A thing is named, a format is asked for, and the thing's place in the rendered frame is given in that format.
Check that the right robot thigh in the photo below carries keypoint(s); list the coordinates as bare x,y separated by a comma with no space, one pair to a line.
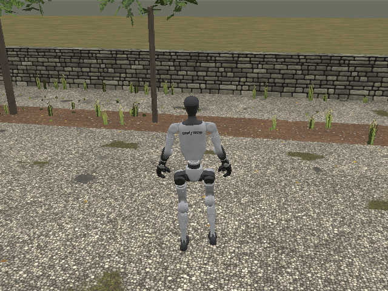
208,177

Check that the robot left upper arm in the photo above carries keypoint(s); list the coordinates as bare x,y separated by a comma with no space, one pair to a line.
174,128

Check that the right robot forearm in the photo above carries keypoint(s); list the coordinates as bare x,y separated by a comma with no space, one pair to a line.
223,158

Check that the robot right upper arm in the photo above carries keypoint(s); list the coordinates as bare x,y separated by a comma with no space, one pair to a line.
211,127

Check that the robot torso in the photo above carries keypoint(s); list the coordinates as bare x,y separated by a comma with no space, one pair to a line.
193,147

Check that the robot right hand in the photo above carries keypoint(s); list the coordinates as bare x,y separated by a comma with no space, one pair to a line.
228,169

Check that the robot left hand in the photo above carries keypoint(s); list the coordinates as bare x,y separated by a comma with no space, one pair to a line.
158,170

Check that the left robot forearm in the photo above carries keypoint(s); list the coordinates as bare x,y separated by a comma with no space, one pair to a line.
163,160

